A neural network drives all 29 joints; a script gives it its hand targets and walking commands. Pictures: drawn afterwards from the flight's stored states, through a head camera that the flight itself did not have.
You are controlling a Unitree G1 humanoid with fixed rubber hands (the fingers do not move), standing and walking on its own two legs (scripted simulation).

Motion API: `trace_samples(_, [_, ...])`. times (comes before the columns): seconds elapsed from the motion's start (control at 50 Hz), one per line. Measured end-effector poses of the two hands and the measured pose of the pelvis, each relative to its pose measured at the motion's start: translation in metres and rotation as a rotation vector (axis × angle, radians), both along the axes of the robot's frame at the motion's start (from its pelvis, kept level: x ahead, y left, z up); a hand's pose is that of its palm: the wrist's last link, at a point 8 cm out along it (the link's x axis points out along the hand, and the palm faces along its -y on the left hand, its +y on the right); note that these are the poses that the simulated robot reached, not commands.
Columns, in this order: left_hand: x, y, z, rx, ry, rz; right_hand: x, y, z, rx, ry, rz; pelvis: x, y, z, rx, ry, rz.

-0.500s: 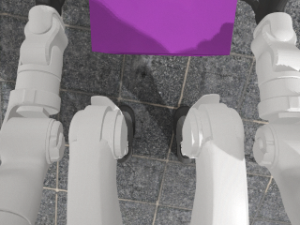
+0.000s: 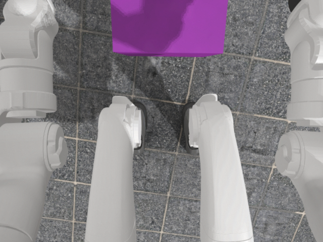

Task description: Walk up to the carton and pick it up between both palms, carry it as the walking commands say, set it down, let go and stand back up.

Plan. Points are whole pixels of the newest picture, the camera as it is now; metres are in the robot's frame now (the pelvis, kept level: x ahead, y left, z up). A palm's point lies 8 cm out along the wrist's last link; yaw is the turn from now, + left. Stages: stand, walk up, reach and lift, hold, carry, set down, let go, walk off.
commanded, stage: set down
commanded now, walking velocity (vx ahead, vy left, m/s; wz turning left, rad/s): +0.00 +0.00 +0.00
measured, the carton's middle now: (167, 27) +0.51 -0.01 -0.37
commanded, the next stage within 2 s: let go in 0.72 s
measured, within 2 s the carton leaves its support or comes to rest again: neither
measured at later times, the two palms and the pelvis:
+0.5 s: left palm out of the picture +0.53 +0.21 +0.03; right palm out of the picture +0.51 -0.23 +0.02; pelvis +0.01 +0.00 +0.13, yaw +0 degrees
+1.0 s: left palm out of the picture +0.48 +0.21 +0.11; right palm out of the picture +0.46 -0.25 +0.10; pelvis +0.09 -0.01 +0.21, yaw +0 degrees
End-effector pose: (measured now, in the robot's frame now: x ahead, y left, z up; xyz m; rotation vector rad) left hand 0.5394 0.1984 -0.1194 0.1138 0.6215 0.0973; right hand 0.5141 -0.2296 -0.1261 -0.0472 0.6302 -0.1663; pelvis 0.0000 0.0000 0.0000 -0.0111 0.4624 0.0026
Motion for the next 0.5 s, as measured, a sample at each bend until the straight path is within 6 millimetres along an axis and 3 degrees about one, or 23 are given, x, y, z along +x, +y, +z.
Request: trace_samples(0.5, [-0.005, 0.011, 0.147, 0.000, 0.016, -0.018, 0.000, -0.005, 0.148, -0.004, 0.014, 0.004, 0.006, -0.003, 0.128, 0.011, -0.058, -0.004])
